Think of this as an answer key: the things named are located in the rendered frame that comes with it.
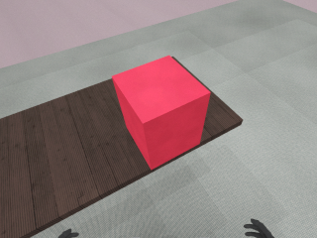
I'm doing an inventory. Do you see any carton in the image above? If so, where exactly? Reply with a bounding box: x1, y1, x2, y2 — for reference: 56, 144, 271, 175
112, 56, 211, 170

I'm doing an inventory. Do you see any table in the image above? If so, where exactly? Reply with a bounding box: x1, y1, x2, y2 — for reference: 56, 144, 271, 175
0, 57, 243, 238

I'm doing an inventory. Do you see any left robot hand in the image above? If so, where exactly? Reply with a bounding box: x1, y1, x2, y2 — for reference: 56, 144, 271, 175
58, 228, 79, 238

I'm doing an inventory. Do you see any right robot hand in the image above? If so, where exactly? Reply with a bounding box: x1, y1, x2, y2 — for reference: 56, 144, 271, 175
244, 218, 274, 238

